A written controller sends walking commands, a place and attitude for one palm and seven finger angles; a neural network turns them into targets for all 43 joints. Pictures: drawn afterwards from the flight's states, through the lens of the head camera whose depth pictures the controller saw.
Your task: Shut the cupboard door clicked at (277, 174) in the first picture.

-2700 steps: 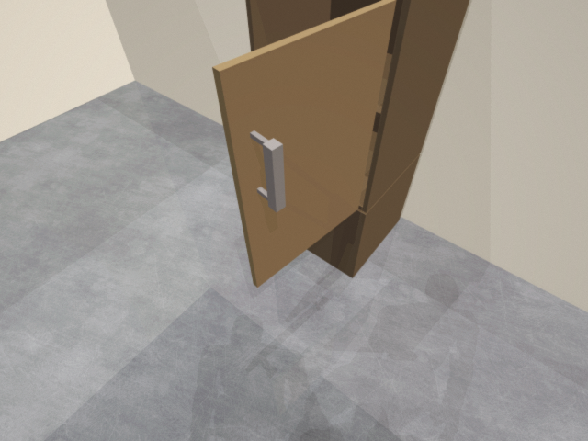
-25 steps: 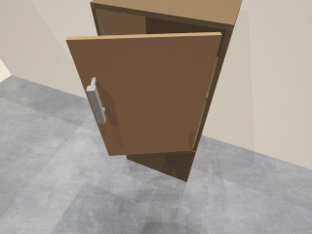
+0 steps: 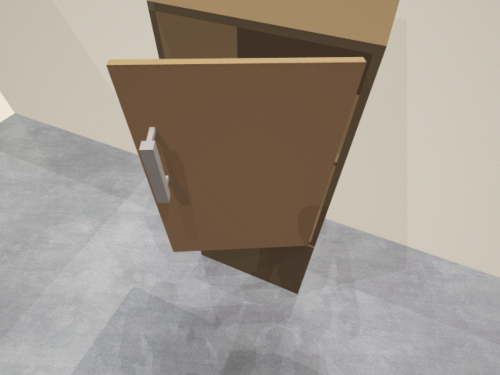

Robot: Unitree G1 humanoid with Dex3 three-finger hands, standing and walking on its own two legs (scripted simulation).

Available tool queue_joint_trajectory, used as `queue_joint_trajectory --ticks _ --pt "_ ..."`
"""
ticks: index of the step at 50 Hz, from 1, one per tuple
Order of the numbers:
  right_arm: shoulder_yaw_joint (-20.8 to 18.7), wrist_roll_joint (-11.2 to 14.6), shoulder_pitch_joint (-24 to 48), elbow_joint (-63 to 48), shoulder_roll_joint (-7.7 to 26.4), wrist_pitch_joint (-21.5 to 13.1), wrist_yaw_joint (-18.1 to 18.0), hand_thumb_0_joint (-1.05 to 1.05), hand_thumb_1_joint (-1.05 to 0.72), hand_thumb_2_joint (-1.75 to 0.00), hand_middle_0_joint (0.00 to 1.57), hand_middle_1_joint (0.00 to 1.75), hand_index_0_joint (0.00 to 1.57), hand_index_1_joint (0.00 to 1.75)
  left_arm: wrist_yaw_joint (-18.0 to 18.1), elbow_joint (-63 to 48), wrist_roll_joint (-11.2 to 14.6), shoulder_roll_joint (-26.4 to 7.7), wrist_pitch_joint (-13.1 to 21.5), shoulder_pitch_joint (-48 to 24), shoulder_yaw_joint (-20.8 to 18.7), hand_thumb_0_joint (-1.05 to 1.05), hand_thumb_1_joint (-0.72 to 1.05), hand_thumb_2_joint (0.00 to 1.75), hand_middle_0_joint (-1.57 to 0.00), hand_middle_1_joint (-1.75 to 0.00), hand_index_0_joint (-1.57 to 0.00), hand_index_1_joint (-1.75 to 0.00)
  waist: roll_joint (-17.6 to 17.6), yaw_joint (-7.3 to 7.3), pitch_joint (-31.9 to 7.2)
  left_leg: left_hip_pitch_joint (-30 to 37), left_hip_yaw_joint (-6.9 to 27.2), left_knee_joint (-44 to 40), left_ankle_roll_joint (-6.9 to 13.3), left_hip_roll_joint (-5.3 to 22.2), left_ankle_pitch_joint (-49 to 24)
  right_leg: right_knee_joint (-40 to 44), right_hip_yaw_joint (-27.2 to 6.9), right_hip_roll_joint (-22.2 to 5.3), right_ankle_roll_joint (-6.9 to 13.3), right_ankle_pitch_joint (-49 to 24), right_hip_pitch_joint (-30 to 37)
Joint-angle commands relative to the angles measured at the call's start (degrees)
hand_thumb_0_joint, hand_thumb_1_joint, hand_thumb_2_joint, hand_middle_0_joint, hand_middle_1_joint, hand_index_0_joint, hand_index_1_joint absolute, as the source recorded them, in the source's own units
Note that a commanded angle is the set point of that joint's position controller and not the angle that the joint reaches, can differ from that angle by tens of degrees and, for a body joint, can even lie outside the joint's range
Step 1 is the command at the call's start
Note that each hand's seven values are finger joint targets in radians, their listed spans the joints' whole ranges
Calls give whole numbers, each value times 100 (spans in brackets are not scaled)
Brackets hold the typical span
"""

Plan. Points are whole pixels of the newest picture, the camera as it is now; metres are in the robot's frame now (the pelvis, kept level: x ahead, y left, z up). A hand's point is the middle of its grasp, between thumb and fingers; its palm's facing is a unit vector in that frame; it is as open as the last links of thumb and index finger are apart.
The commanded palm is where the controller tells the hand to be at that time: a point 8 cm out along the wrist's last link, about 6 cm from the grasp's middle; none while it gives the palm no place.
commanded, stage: look again from close up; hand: left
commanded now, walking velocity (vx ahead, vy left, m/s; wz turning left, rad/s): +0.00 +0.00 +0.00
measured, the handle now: (157, 166) +0.47 +0.21 +0.05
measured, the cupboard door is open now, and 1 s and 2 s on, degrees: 27 27 27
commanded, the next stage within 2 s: raise the hand and make a fist in 0.24 s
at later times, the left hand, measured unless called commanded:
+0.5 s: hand (120, 339) +0.18 +0.22 -0.05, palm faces +0.29 -0.95 -0.15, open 7.2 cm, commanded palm +0.11 +0.25 -0.07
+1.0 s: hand (136, 343) +0.17 +0.19 -0.03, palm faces +0.07 -1.00 -0.04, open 5.0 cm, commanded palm +0.13 +0.24 -0.02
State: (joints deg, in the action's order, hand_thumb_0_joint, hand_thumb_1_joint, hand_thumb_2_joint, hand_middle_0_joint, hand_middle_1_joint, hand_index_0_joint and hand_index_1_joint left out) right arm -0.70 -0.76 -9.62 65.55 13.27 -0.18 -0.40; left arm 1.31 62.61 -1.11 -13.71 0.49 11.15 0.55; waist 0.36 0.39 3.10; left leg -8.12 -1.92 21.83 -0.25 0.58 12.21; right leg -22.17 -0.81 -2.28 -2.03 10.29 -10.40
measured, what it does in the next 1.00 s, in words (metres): lowers itself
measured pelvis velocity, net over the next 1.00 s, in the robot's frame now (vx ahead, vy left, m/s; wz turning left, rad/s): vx -0.02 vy -0.03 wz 0.06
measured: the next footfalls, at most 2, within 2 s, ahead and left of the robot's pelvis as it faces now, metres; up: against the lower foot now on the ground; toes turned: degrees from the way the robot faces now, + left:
none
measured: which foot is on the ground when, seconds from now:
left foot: down 0.00-1.00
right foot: down 0.00-1.00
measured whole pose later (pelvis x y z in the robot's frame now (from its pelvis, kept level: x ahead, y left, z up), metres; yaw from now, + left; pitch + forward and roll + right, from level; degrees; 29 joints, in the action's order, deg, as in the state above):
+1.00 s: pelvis -0.02 -0.03 -0.10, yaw +3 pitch +13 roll -2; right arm 0.4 1.7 -11.4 31.5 11.5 -14.1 -4.9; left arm -19.5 -5.2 19.2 -13.9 18.5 23.6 -12.3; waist -1.9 -2.6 -7.2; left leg -50.4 4.8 68.5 -2.9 2.2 31.2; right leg -66.4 4.9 -1.5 0.8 29.5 -49.8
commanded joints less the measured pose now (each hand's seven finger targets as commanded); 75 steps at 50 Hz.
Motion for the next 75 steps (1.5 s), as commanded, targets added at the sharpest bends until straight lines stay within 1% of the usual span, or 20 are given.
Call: queue_joint_trajectory --ticks 1,16,17,18,19,20,21,22,23,24,27,29,31,33,36,40,44,49,60,75 --pt "-137 32 -40 -246 857 -118 -40 0 -90 -90 20 30 20 30 50 -228 27 -831 105 71 -171 0 90 90 -20 -30 -20 -30 -71 -24 -274 -16 468 -412 80 577 -647 311 -371 -446 221 -613 78" --pt "-140 33 26 -238 898 -131 -51 0 -90 -90 20 30 20 30 52 -168 20 -842 115 125 -173 0 90 90 -20 -30 -20 -30 -81 -38 -232 45 480 -480 90 579 -725 381 -346 -470 208 -671 154" --pt "-87 78 -42 -603 639 -214 -23 0 -90 -90 20 30 20 30 295 3 -13 -517 181 691 -107 0 90 90 -20 -30 -20 -30 8 -98 -371 -121 147 574 -11 709 -1303 -65 -373 -657 182 -1981 165" --pt "-371 3 -687 -2232 1627 -1131 -665 0 -90 -90 20 30 20 30 274 -8829 457 -4676 1763 -4475 -3507 0 90 90 -20 -30 -20 -30 141 506 -2185 1168 573 723 184 354 -2031 -1124 -6 -131 276 -1640 478" --pt "-153 405 46 -2421 835 -1375 -664 0 -90 -90 20 30 20 30 226 -6616 686 -859 1223 -65 -566 0 90 90 -22 -32 -22 -32 -1758 14 -2905 1434 194 920 -3 114 -2819 -1681 590 253 277 -527 -344" --pt "-81 250 284 -2766 649 -1629 -495 0 -90 -90 20 30 20 30 165 -6902 1133 373 550 1149 -343 0 90 90 -24 -34 -24 -34 -1955 -146 -2396 877 173 641 -256 202 -3259 -1376 708 212 280 -1 -489" --pt "-184 285 -69 -2627 647 -1846 -363 0 -90 -90 20 30 20 30 273 -6621 972 -136 754 226 -670 0 90 90 -25 -36 -25 -36 -1000 249 -1042 -170 361 722 -206 119 -1876 -1244 674 208 232 48 -980" --pt "-308 203 -82 -2788 717 -1923 -299 0 -90 -90 20 30 20 30 182 -6147 1048 70 1001 542 -775 0 90 90 -27 -38 -27 -38 -663 168 -117 -1111 435 813 -220 -15 -599 -1115 776 215 265 215 -1351" --pt "-365 180 -30 -2916 750 -1972 -239 0 -90 -90 20 30 20 30 26 -5640 1142 65 1379 1175 -968 0 90 90 -29 -40 -29 -40 17 87 145 -1760 470 1040 -160 -55 167 -1269 846 217 277 587 -1729" --pt "-385 136 34 -3071 707 -2015 -178 0 -90 -90 20 30 20 30 -225 -5202 1268 332 1862 1704 -978 0 90 90 -31 -42 -31 -42 772 -36 160 -2314 484 1350 -155 -98 611 -1605 927 274 274 1017 -2106" --pt "-487 62 109 -3430 655 -2095 40 0 -90 -90 20 30 20 30 -1359 -4795 1680 273 3504 2339 -1313 0 90 90 -36 -48 -36 -48 1020 -403 -429 -3342 247 2557 -201 -238 838 -2616 661 217 387 1457 -2891" --pt "-550 80 246 -3816 755 -2105 61 0 -90 -90 20 30 20 30 -2020 -4923 1833 -323 4116 2279 -1771 0 90 90 -40 -52 -40 -52 671 -514 -1061 -3881 119 3174 -103 -291 994 -3113 321 138 423 1583 -3075" --pt "-506 164 354 -4293 820 -1994 8 0 -90 -90 20 30 20 30 -2273 -5564 2061 -578 3742 1898 -1887 0 90 90 -44 -56 -44 -56 -57 -589 -1550 -4028 26 3320 -6 -349 1244 -3168 44 78 401 1977 -3013" --pt "-454 249 367 -4628 778 -1949 -131 0 -90 -90 20 30 20 30 -2247 -6419 2253 -796 3277 1456 -2065 0 90 90 -47 -60 -47 -60 -150 -539 -2017 -4093 44 3505 65 -328 1414 -2994 -245 78 322 2489 -2927" --pt "-395 239 136 -4650 677 -1968 -294 0 -90 -90 20 30 20 30 -1934 -7997 2229 -952 3148 802 -2042 0 90 90 -53 -66 -53 -66 -287 -283 -2472 -4005 158 3886 143 -202 1254 -2918 -486 106 272 2521 -2954" --pt "-306 212 -74 -4348 692 -1976 -472 0 -90 -90 20 30 20 30 -1822 -8550 2039 -838 3179 400 -1622 0 90 90 -60 -74 -60 -74 -176 101 -2236 -3926 306 4125 208 -78 955 -3116 -280 239 269 1855 -3243" --pt "-297 285 -109 -4226 711 -1911 -530 0 -90 -90 20 30 20 30 -2102 -7914 2121 -700 2620 964 -1536 0 90 90 -68 -82 -68 -82 -167 34 -2166 -3949 351 3994 161 -80 865 -3067 -150 229 246 1575 -3071" --pt "-280 310 -35 -4477 594 -1681 -511 0 -90 -90 20 30 20 30 -1999 -7850 2183 -879 1787 1481 -1978 0 90 90 -77 -92 -77 -92 35 -277 -2290 -3818 318 3605 121 -135 558 -2791 -161 126 182 1256 -2362" --pt "-194 193 -216 -4548 668 -1622 -397 0 -90 -90 20 30 20 30 -1424 -8217 1939 -633 2283 1509 -1579 0 90 90 -97 -114 -97 -114 -170 -154 -1896 -3205 394 3012 103 -123 459 -2886 391 285 290 904 -2483" --pt "-50 232 -302 -4671 701 -1426 -395 0 -90 -90 20 30 20 30 -1245 -8441 1824 -618 1798 1125 -1395 0 90 90 -124 -144 -124 -144 -344 -120 -1576 -2608 427 2475 65 -100 249 -2524 537 335 318 475 -2039"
